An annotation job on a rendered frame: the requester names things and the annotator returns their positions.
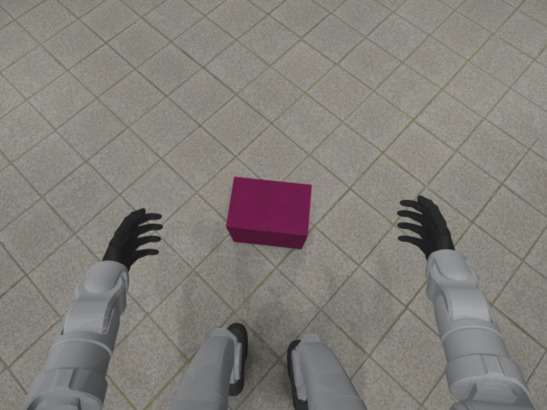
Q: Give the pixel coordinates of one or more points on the robot right forearm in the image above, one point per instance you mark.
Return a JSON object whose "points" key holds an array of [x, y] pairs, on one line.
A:
{"points": [[478, 363]]}

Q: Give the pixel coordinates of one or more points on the carton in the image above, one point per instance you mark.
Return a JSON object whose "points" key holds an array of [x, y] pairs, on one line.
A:
{"points": [[269, 212]]}

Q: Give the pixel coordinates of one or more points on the robot left forearm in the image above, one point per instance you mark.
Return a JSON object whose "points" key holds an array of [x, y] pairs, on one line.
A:
{"points": [[74, 374]]}

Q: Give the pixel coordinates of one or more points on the robot right hand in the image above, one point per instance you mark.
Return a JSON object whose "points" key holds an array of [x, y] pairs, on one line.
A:
{"points": [[433, 229]]}

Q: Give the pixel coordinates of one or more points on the left robot shin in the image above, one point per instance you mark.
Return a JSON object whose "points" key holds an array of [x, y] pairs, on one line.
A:
{"points": [[221, 332]]}

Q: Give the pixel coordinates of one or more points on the robot left hand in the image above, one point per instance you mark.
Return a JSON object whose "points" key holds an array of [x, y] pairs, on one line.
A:
{"points": [[122, 247]]}

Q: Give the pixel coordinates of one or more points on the robot left foot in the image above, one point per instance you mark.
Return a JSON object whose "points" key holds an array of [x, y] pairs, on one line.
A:
{"points": [[241, 334]]}

